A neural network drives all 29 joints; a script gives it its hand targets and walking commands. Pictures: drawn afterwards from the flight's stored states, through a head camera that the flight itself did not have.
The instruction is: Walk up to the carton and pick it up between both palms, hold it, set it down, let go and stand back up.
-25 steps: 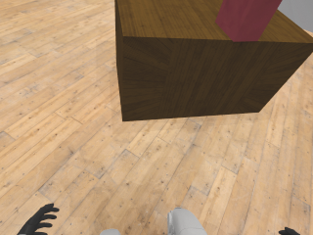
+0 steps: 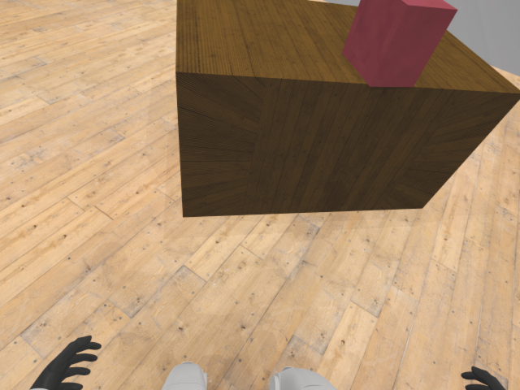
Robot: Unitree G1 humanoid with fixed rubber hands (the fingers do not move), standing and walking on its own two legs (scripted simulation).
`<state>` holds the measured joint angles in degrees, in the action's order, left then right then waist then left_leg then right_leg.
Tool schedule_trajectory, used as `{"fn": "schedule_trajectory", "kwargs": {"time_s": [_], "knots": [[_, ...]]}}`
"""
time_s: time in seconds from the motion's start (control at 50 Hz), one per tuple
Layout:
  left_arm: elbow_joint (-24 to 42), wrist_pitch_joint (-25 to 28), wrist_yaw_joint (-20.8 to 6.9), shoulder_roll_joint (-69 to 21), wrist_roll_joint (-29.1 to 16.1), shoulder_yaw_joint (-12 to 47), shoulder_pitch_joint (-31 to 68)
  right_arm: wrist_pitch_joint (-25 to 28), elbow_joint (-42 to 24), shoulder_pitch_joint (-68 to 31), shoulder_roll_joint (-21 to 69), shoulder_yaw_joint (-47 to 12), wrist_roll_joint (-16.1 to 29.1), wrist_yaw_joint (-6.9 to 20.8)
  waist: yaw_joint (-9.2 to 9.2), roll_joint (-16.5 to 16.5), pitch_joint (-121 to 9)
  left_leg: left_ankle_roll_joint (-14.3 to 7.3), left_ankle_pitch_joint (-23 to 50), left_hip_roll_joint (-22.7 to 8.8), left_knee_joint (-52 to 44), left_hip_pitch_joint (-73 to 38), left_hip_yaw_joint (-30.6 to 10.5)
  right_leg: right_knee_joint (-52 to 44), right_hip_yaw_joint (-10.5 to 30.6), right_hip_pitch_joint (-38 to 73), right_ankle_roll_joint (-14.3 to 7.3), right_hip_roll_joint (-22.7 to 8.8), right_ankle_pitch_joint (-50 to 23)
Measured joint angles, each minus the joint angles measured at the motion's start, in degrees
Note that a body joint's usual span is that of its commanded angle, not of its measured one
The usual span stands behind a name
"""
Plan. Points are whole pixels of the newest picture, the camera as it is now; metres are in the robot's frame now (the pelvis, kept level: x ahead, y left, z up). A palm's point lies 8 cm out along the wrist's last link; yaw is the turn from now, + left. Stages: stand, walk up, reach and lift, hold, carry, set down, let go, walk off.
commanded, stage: walk up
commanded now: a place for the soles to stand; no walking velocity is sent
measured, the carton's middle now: (392, 34) +1.10 -0.42 +0.11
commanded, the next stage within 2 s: none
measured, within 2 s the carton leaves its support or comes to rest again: neither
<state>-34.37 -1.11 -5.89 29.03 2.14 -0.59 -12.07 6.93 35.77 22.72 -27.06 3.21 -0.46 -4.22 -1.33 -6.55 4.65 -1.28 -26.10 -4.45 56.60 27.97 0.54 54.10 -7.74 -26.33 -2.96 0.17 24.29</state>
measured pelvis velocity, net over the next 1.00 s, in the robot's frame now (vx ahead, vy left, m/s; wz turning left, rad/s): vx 0.14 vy -0.20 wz -0.02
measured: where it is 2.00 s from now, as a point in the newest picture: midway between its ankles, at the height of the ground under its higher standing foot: (338, 358)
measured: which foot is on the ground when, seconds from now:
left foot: down 0.00-0.38, up 0.40-0.66, down 0.68-1.00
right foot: down 0.00-0.00, up 0.02-0.34, down 0.36-0.70, up 0.72-1.00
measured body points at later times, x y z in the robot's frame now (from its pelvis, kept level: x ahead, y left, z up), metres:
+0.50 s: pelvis +0.06 -0.13 -0.01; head +0.07 -0.09 +0.43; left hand +0.21 +0.19 -0.10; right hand +0.14 -0.48 -0.05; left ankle +0.07 +0.04 -0.62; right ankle +0.13 -0.23 -0.68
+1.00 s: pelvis +0.14 -0.20 -0.01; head +0.16 -0.16 +0.44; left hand +0.29 +0.13 -0.10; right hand +0.20 -0.57 -0.04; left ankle +0.15 -0.02 -0.68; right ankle +0.22 -0.35 -0.66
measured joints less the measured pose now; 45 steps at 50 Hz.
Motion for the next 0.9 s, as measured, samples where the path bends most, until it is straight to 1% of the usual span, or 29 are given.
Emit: {"fn": "schedule_trajectory", "kwargs": {"time_s": [0.02, 0.06, 0.1, 0.16, 0.26, 0.3, 0.34, 0.36, 0.38, 0.4, 0.46, 0.48, 0.52, 0.56, 0.6, 0.64, 0.68, 0.7, 0.72, 0.76, 0.8, 0.84, 0.9], "knots": [[0.0, -0.6, 0.0, 0.1, 0.2, 0.0, 0.0, 0.2, 0.1, 0.4, 0.1, 0.0, -0.2, 0.0, 0.02, -1.3, 0.1, 0.3, 0.5, 1.0, 0.1, 0.0, 0.4, 2.0, 0.6, -0.6, 0.0, -0.9, 1.6], [0.0, -2.1, 0.3, -0.3, 0.7, 0.0, -0.1, 0.3, 0.1, 1.6, 0.0, 0.1, -0.7, -0.1, 0.06, -2.1, -0.4, 0.9, 0.2, 1.7, 0.4, -0.1, 0.5, 9.0, 3.3, -3.5, 0.0, -0.5, 2.1], [0.0, -2.7, 0.3, -0.3, 1.2, 0.0, -0.1, 0.3, 0.1, 2.6, 0.0, 0.1, -0.7, -0.4, 0.07, -2.2, -1.5, 0.9, -0.1, 1.4, -0.4, -0.1, 0.5, 15.4, 4.9, -7.4, 0.0, -0.3, 2.2], [0.0, -2.1, 0.3, 0.9, 1.6, 0.0, -0.1, 0.3, 0.1, 2.9, 0.0, 0.1, -0.7, -0.8, 0.27, -2.2, -2.6, 1.1, 0.0, 0.5, -1.7, -0.1, 0.5, 18.4, 5.9, -12.0, 0.0, -2.1, 2.2], [0.1, -1.7, 0.0, 2.7, 1.2, -0.6, -0.2, 0.5, 0.1, 2.9, 0.0, 0.1, -0.7, -1.1, 0.69, -2.3, -2.7, 2.5, -0.9, -0.9, -1.6, 0.0, 0.5, 17.0, 8.3, -15.1, 0.0, -5.6, 2.4], [0.1, -1.5, -0.2, 3.0, 0.8, -0.7, -0.2, 0.5, 0.1, 2.9, 0.0, 0.0, -0.8, -1.2, 0.69, -2.3, -2.8, 3.1, -1.6, -1.7, -1.2, 0.0, 0.5, 13.2, 8.6, -14.5, 0.0, -6.6, 2.4], [0.1, -1.0, -0.5, 3.2, 0.4, -0.8, -0.2, 0.5, 0.1, 2.9, -0.1, 0.0, -0.8, -1.2, 0.67, -2.3, -3.2, 3.6, -2.5, -2.7, -0.6, 0.0, 0.5, 6.8, 8.6, -12.3, 0.0, -7.0, 2.5], [0.1, -0.5, -0.5, 3.2, 0.2, -1.0, -0.3, 0.5, 0.1, 2.7, -0.3, 0.1, -0.8, -1.2, 0.53, -2.0, -3.1, 3.6, -3.3, -3.6, 0.4, -0.1, 0.3, 4.5, 8.4, -11.2, 0.6, -6.5, 0.4], [0.1, 0.3, -0.4, 3.1, 0.2, -1.1, -0.4, 0.5, 0.1, 2.1, -0.5, 0.1, -0.8, -1.2, 0.35, -1.1, -2.1, 2.9, -3.6, -4.9, 2.6, -0.1, -0.4, 5.4, 7.7, -10.7, 1.2, -5.3, -1.2], [0.0, 1.0, -0.2, 3.1, 0.2, -1.1, -0.7, 0.5, 0.1, 1.6, -0.4, 0.0, -0.8, -1.2, 0.26, -0.9, -1.2, 2.3, -4.5, -5.1, 6.2, 0.3, -1.0, 7.1, 7.3, -10.2, 1.8, -4.7, -0.8], [0.0, 1.1, 0.1, 1.7, -0.5, -1.1, -1.6, -0.6, 0.2, 0.1, -0.1, 0.0, -0.8, -1.2, 0.17, -0.3, 0.7, 1.5, -4.5, -2.9, 17.8, 2.5, -1.1, 8.5, 5.6, -7.0, 2.0, -3.7, 1.5], [0.0, 0.9, 0.2, 1.1, -0.6, -1.1, -1.8, -0.8, 0.2, -0.2, -0.1, 0.0, -0.7, -1.2, 0.03, 0.2, 1.1, 1.5, -3.4, -2.0, 20.1, 3.0, -1.1, 7.8, 4.9, -5.5, 2.0, -3.3, 1.7], [0.1, 0.6, 0.5, 0.4, -0.6, -1.1, -2.1, -1.0, 0.4, -0.6, -0.1, 0.0, -0.5, -1.1, -0.44, 0.9, 1.4, 1.5, -1.3, -0.7, 21.3, 3.5, -1.2, 6.0, 3.5, -2.9, 1.9, -2.2, 1.8], [0.1, 0.5, 0.6, 0.4, -0.5, -1.1, -2.3, -1.0, 0.5, -0.5, -0.1, 0.0, -0.3, -0.8, -0.74, 1.0, 1.1, 1.5, -0.4, -0.1, 20.0, 3.5, -1.2, 4.4, 2.2, -1.0, 1.2, -1.2, 1.8], [0.1, 0.4, 0.7, 0.5, -0.4, -1.1, -2.3, -1.0, 0.6, -0.5, -0.3, 0.2, -0.2, -0.5, -0.73, 1.1, 0.3, 1.4, -0.4, 0.0, 16.1, 3.5, -1.3, 3.3, 0.9, -0.2, 0.3, -0.4, 1.8], [0.1, 0.7, 0.7, 0.5, -0.1, -1.1, -2.3, -1.0, 0.6, -0.5, -0.5, 0.5, -0.2, -0.3, -0.71, 1.1, -0.4, 0.7, -1.6, 0.0, 10.2, 3.5, -1.3, 2.8, -0.4, -0.4, -0.3, -0.1, 2.0], [0.0, 0.5, 0.7, 0.6, 0.2, -1.1, -2.3, -0.9, 0.7, -0.5, -0.6, 0.7, -0.2, -0.3, -0.74, 0.9, -0.8, -0.6, -1.7, 0.2, 2.9, 3.1, -1.3, 3.3, -1.4, -1.0, -0.4, -0.3, 2.8], [0.0, 0.0, 0.7, 0.8, 0.4, -1.1, -2.3, -0.5, 0.8, -0.4, -0.5, 0.7, -0.2, -0.3, -0.75, -0.3, -0.5, -0.3, -1.0, 1.1, 2.7, 3.1, -0.8, 4.4, -1.0, -1.3, -0.4, -1.3, 3.5], [0.0, -0.7, 0.9, 0.6, 0.6, -1.1, -2.3, -0.1, 0.8, -0.1, -0.7, 0.8, -0.4, -0.3, -0.71, -0.9, -0.2, 0.1, -0.6, 1.7, 3.0, 3.0, -0.4, 6.9, 0.2, -2.1, -0.4, -1.6, 4.2], [0.0, -1.9, 0.9, 0.0, 1.2, -1.1, -2.3, 0.1, 0.8, 1.2, -0.8, 0.8, -0.5, -0.4, -0.57, -1.0, -0.8, 0.5, -0.7, 1.9, 3.2, 3.0, -0.4, 14.0, 2.9, -5.5, -0.4, -0.5, 4.3], [0.0, -2.2, 0.9, 0.3, 1.7, -1.1, -2.3, 0.0, 0.8, 2.1, -0.8, 0.8, -0.5, -0.8, -0.31, -1.0, -1.9, 0.5, -0.8, 1.6, 2.2, 2.9, -0.4, 18.8, 4.3, -9.4, -0.4, -0.7, 4.3], [0.1, -1.8, 0.9, 0.9, 1.9, -1.1, -2.3, 0.0, 0.8, 2.5, -0.8, 0.8, -0.5, -1.2, 0.02, -1.1, -2.5, 0.6, -0.8, 1.1, 1.3, 2.8, -0.4, 19.9, 5.2, -12.5, -0.4, -1.8, 4.3], [0.0, -1.4, 0.7, 2.2, 1.9, -1.1, -2.3, 0.2, 0.8, 2.6, -0.8, 0.8, -0.6, -1.5, 0.54, -1.1, -2.8, 1.4, -1.3, 0.1, 1.1, 2.8, -0.4, 20.0, 7.0, -16.0, -0.4, -3.9, 4.3]]}}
